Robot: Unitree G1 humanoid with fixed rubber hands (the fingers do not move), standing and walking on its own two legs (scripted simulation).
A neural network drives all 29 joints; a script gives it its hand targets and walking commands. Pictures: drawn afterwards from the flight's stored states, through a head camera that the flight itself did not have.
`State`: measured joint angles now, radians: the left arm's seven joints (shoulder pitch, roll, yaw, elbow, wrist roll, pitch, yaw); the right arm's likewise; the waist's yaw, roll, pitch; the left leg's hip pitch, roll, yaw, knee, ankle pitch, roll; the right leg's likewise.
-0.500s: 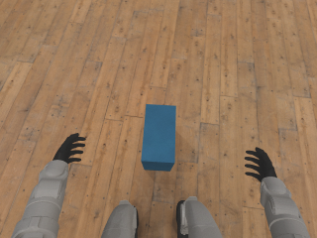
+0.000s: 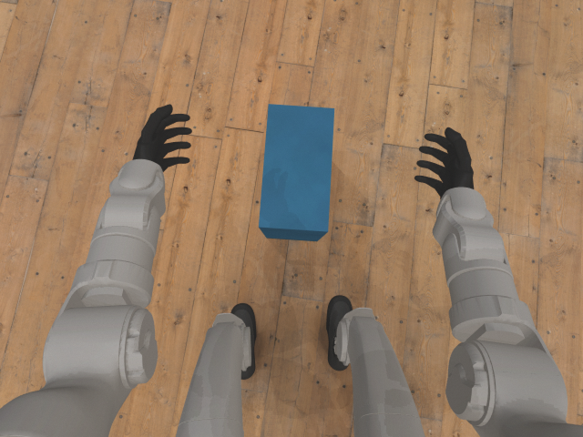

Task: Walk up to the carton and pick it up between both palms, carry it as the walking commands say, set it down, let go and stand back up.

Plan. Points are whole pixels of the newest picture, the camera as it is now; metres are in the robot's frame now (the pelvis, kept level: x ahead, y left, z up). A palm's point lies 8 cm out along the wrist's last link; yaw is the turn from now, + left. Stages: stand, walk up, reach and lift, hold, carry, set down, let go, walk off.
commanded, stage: reach and lift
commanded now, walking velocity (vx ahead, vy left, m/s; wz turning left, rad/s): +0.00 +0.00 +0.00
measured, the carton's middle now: (296, 181) +0.53 -0.02 -0.54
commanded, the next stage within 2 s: none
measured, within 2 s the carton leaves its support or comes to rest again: neither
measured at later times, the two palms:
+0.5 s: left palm (199, 123) +0.53 +0.14 -0.15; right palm (403, 137) +0.50 -0.17 -0.15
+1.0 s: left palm (218, 153) +0.52 +0.14 -0.29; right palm (378, 166) +0.49 -0.17 -0.29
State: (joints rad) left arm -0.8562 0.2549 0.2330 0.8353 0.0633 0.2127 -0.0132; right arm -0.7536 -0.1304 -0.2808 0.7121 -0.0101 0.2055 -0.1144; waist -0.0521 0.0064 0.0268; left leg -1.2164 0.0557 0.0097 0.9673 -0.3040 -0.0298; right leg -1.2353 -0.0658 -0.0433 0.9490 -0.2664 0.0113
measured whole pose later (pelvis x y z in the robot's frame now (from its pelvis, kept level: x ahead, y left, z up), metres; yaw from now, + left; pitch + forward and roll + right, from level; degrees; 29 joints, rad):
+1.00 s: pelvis -0.02 +0.01 -0.16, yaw +0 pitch +49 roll +0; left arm -1.26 0.20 0.26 0.94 0.04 0.12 0.13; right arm -1.18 -0.12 -0.33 0.84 -0.02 0.10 -0.17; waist -0.04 0.01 -0.01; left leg -1.96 0.04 -0.02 1.61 -0.50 -0.03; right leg -1.99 -0.05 0.03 1.59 -0.45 0.04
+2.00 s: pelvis -0.05 +0.01 -0.30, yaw -1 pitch +37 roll +0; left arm -1.56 0.35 -0.01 1.16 -0.21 0.06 0.13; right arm -1.51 -0.27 -0.13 1.14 0.22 0.02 -0.18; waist -0.03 -0.01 0.41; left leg -2.20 0.02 -0.06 2.16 -0.60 -0.05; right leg -2.23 -0.02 0.06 2.12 -0.52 0.06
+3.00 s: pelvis -0.04 +0.00 -0.32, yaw +0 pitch +38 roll +0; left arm -1.52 0.17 0.32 0.97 0.16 0.23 0.03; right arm -1.51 -0.18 -0.40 0.99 -0.06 0.21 -0.09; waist -0.03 -0.03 0.35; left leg -2.26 -0.02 -0.08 2.19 -0.59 -0.07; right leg -2.28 0.04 0.08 2.16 -0.54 0.09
